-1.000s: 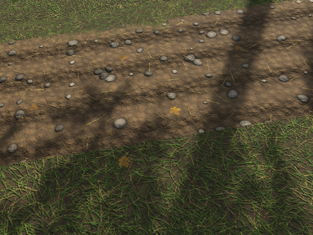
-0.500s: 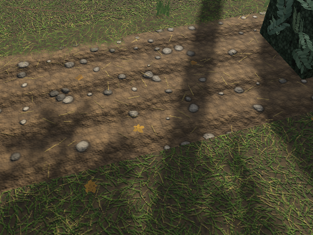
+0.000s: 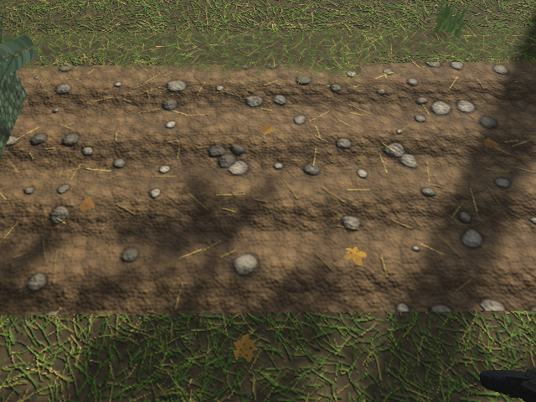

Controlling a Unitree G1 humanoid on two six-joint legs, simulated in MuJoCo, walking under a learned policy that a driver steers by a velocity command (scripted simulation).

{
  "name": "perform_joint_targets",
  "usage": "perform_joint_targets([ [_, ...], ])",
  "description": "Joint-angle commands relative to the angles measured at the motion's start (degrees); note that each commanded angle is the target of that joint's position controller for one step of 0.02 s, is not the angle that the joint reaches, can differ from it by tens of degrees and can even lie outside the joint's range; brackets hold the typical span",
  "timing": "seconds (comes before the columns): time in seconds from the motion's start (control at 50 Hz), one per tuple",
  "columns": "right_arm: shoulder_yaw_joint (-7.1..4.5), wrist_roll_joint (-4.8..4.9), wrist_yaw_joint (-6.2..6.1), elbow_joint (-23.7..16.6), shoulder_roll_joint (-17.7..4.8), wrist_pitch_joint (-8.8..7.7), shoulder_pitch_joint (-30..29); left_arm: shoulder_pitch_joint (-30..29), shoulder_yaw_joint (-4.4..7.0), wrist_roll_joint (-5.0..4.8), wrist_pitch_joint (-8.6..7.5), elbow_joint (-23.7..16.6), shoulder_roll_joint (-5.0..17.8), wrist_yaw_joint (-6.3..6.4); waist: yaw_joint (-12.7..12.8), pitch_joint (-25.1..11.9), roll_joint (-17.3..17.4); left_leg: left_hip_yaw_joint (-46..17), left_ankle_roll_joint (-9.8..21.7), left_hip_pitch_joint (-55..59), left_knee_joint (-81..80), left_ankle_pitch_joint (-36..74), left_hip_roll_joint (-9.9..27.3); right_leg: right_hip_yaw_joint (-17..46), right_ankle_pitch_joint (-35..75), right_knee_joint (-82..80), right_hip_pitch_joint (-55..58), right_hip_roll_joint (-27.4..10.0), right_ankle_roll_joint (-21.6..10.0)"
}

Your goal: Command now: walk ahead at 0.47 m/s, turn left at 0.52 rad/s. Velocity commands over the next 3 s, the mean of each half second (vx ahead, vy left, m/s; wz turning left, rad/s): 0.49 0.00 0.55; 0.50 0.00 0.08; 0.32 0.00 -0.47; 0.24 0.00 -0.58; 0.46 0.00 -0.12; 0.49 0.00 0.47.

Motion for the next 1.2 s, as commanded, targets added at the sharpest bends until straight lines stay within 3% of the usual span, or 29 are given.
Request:
perform_joint_targets([
  [0.02, -3.31, -0.61, -0.85, 0.0, -10.3, -0.91, 15.2, -6.7, 1.49, -2.37, -4.38, -10.4, 9.5, -0.6, -8.2, -11.7, 2.6, -40.2, 12.2, 39.4, -24.6, -17.1, 19.4, 7.9, 4.7, 21.3, -39.2, 0.4, -2.6],
  [0.04, -2.94, -0.73, -0.85, -0.6, -9.0, -1.25, 11.6, -7.0, 1.49, -1.36, -4.54, -10.1, 8.7, -0.07, -5.5, -7.4, -1.4, -33.9, 11.0, 30.6, -24.8, -10.2, 16.7, 7.3, 7.9, 16.8, -36.7, -1.8, -2.6],
  [0.08, -2.53, -2.08, -0.91, -2.4, -7.4, -1.51, 7.4, -4.3, 2.03, 0.01, -3.25, -9.7, 8.7, 0.25, -1.4, -5.4, 1.7, -27.3, 10.8, 19.7, -26.7, -0.5, 13.1, 7.8, 11.3, 12.5, -29.6, -4.0, -2.1],
  [0.16, -2.72, -0.89, -1.79, -1.6, -7.3, -2.09, 8.9, -7.2, 1.87, 1.76, -1.38, -11.6, 6.8, 0.5, -1.2, -3.3, 1.8, -20.3, 11.2, 13.0, -28.8, 6.9, 10.4, 5.8, 17.9, 3.2, -30.1, -3.7, 1.4],
  [0.26, -3.15, -0.15, -3.22, 0.4, -8.5, -1.14, 14.0, -19.3, 0.81, 1.25, -2.52, -15.4, 4.2, -0.05, -6.0, -2.5, 2.7, -18.0, 7.4, 13.5, -26.3, 4.9, 7.3, 5.0, 33.7, -18.2, -27.8, 0.3, 2.8],
  [0.32, -3.3, 0.38, -3.61, 1.8, -8.8, -0.44, 17.2, -23.9, 0.88, 0.26, -3.29, -17.0, 4.9, -1.08, -7.6, -2.6, 3.3, -21.6, 6.9, 17.0, -23.3, 3.6, 8.8, 5.6, 34.2, -24.3, -25.7, 2.4, 2.4],
  [0.38, -3.26, 0.29, -3.9, 2.1, -8.3, 0.41, 17.8, -23.5, 1.76, -0.1, -3.88, -17.4, 7.0, -1.84, -6.4, -3.6, 5.2, -26.9, 5.8, 23.2, -17.7, 5.8, 10.7, 6.8, 27.4, -28.2, -23.6, 3.4, 0.7],
  [0.42, -3.11, 0.1, -3.81, 1.7, -7.5, 0.8, 16.4, -17.1, 2.84, -0.21, -4.27, -16.1, 8.7, -1.56, -2.7, -6.0, 6.9, -27.9, 4.0, 23.6, -12.3, 11.0, 9.7, 5.4, 24.4, -31.3, -14.6, 3.8, -1.9],
  [0.44, -2.14, -0.38, -3.52, 1.3, -5.0, 0.61, 16.2, -10.5, 3.67, 0.54, -4.58, -15.2, 10.6, -1.17, 0.6, -11.8, 5.5, -24.7, 2.2, 21.6, -3.1, 12.8, 6.9, 7.2, 25.2, -31.1, -3.2, 0.0, -4.8],
  [0.46, -0.76, -1.84, -3.47, 0.2, -1.3, 0.34, 17.9, -1.3, 4.29, 1.3, -4.32, -14.6, 13.7, -0.64, 3.1, -21.2, -2.1, -18.9, -0.1, 13.7, 13.4, 0.3, 2.7, 18.3, 23.9, -29.2, 12.6, -10.6, -8.7],
  [0.48, -0.14, 0.57, -3.42, -0.5, 0.4, -0.31, 26.6, 1.7, 5.25, 1.52, -3.58, -11.5, 16.6, -1.45, -1.3, -24.9, -22.4, -13.7, -3.5, -7.1, 29.7, -24.6, -3.9, 46.3, 10.3, -35.6, 26.4, -20.9, -18.0],
  [0.5, -1.19, 1.22, -3.68, 1.6, -5.9, -0.3, 24.8, 0.2, 3.91, 0.16, -3.37, -12.6, 10.0, -1.76, 0.5, -19.0, -13.0, -15.5, -4.2, -12.8, 35.3, -21.6, 0.8, 46.5, -1.0, -38.3, 22.6, -19.7, -16.2],
  [0.52, -1.86, 0.75, -3.6, 0.7, -8.1, -0.14, 17.6, -2.1, 3.03, 0.07, -3.0, -12.7, 7.0, -1.53, 2.1, -11.5, -7.4, -13.9, -4.5, -14.0, 35.9, -16.1, 2.5, 36.2, 1.4, -38.7, 15.8, -16.7, -13.7],
  [0.54, -1.68, -0.06, -3.66, -0.3, -7.1, -0.18, 13.6, -4.5, 2.6, 0.7, -2.66, -12.9, 6.6, -1.57, 1.3, -7.6, -3.3, -12.1, -4.7, -12.6, 34.3, -12.7, 4.0, 29.9, 9.1, -39.8, 9.1, -14.2, -12.9],
  [0.58, -1.59, -0.6, -3.04, -1.4, -4.9, -0.59, 11.3, -6.2, 2.03, 1.3, -2.57, -12.1, 5.5, -1.41, -1.0, -3.8, -4.3, -11.1, -4.7, -9.7, 29.2, -9.2, 6.6, 22.2, 19.5, -42.5, 1.5, -10.6, -13.0],
  [0.62, -1.02, -0.38, -2.6, -1.0, -2.8, -0.47, 12.2, -6.1, 2.03, 0.56, -2.87, -11.0, 5.2, -1.49, -2.2, -4.0, -6.6, -9.0, -5.2, -7.9, 24.5, -9.3, 7.5, 18.2, 25.2, -44.1, -0.6, -9.5, -14.0],
  [0.7, 0.29, -1.28, -1.99, -2.7, -0.4, -0.98, 6.0, -5.2, 2.83, -0.3, -2.55, -9.2, 8.4, -1.33, -1.2, -3.0, -5.0, -6.1, -6.2, -7.6, 10.9, -1.2, 8.9, 12.0, 31.2, -47.0, -2.1, -9.1, -14.6],
  [0.76, 0.6, -0.87, -1.36, -3.5, -0.1, -1.64, 0.6, -3.5, 2.95, -0.76, -1.86, -7.8, 9.6, -1.25, 0.7, -2.3, -5.2, -4.1, -6.1, -2.8, 0.2, 7.8, 7.4, 7.5, 30.9, -47.3, -3.1, -7.4, -12.9],
  [0.84, -0.06, -0.32, -0.63, -5.7, -1.7, -2.37, -4.7, 0.5, 3.1, -1.55, -0.75, -5.5, 10.4, -1.14, 1.2, -1.0, -5.8, -4.4, -4.8, 0.3, -6.9, 8.2, 5.6, 9.9, 30.9, -45.1, 0.0, -9.9, -11.6],
  [0.88, -0.93, -0.33, -0.51, -5.3, -3.5, -2.82, -2.3, 0.1, 3.46, -1.59, -0.05, -5.2, 11.6, -0.79, -1.3, -2.0, -6.2, -4.2, -3.5, 5.4, -9.9, 5.9, 4.7, 11.0, 33.7, -41.7, 1.4, -10.6, -10.3],
  [0.92, -3.16, -0.95, -1.39, -2.2, -7.4, -2.79, 9.7, -0.5, 2.7, -1.08, 0.1, -5.5, 10.0, -0.59, -7.8, -9.7, -4.7, -3.8, -1.0, 24.7, -11.9, 6.5, 4.8, 7.5, 40.9, -27.0, -3.5, -6.0, -7.3],
  [0.94, -4.38, -2.08, -2.25, -1.1, -12.0, -2.45, 19.8, -0.8, 1.01, 0.66, -0.11, -7.7, 5.7, -0.54, -11.6, -19.1, 2.9, -16.2, 2.6, 41.1, -10.1, 7.3, 17.1, 4.6, 24.1, -8.5, -14.7, -1.6, -4.6],
  [0.96, -4.58, -2.74, -2.07, -0.6, -14.4, -1.81, 20.9, 6.7, -0.24, -0.72, -0.84, -8.4, 0.8, -0.33, -7.7, -25.1, 17.2, -39.7, 9.8, 52.0, -17.3, -6.5, 28.0, 4.7, -5.8, 8.3, -32.3, 5.3, -2.1],
  [0.98, -3.43, -1.88, -1.89, -0.5, -9.3, -1.83, 20.0, 4.2, 1.26, -2.05, -0.98, -7.4, 7.0, -0.32, -9.2, -20.2, 11.1, -41.1, 8.9, 47.2, -20.8, -14.1, 26.4, 9.4, -4.6, 15.2, -37.5, 2.8, -1.9],
  [1.0, -2.58, -1.21, -1.92, -0.2, -6.6, -1.96, 17.1, -0.1, 2.06, -2.56, -0.85, -8.5, 8.8, -0.44, -8.6, -13.0, 8.5, -32.1, 7.1, 41.2, -21.5, -12.9, 24.7, 8.7, 0.6, 16.0, -40.0, 0.5, -2.2],
  [1.02, -2.05, -1.41, -1.73, -0.1, -5.1, -2.18, 13.7, -2.3, 2.07, -1.95, -0.61, -8.7, 8.3, -0.26, -6.9, -9.6, 5.5, -26.0, 6.0, 34.8, -22.9, -7.2, 22.2, 7.8, 5.0, 14.4, -38.1, -1.5, -2.0],
  [1.06, -1.65, -2.3, -1.51, 0.5, -2.8, -2.85, 9.6, -2.2, 2.3, -1.32, 0.5, -8.5, 6.6, -0.37, -3.7, -6.0, 6.1, -17.5, 5.3, 26.1, -26.8, 0.4, 19.0, 8.0, 10.7, 11.4, -33.4, -3.9, -1.6],
  [1.14, -2.56, -2.25, -1.92, 2.8, -3.6, -4.38, 8.4, -4.2, 2.17, -1.18, 2.28, -9.5, 4.1, -0.46, -2.2, -3.2, 3.5, -8.0, 5.9, 22.5, -30.6, 10.9, 18.5, 8.3, 16.7, 7.6, -33.8, -4.5, -0.4],
  [1.2, -2.93, -2.32, -2.88, 3.7, -5.0, -3.8, 7.3, -7.7, 1.89, -0.48, 2.09, -11.4, 3.1, -1.04, -2.0, -1.4, 2.6, 0.4, 4.9, 22.0, -29.2, 26.3, 16.7, 6.1, 24.3, -3.2, -32.7, -3.3, 0.3],
])
Next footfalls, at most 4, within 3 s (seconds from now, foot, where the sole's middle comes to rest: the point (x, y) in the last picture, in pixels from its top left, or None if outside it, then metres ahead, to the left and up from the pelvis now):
0.44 right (335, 393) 0.45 -0.09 -0.75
0.92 left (201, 321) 0.61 0.24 -0.75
1.42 right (275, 232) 0.89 0.06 -0.75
1.86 left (197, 229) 0.89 0.29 -0.75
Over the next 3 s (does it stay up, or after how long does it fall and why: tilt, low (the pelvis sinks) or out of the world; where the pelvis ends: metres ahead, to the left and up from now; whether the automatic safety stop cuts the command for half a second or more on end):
stays up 1.31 0.02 0.02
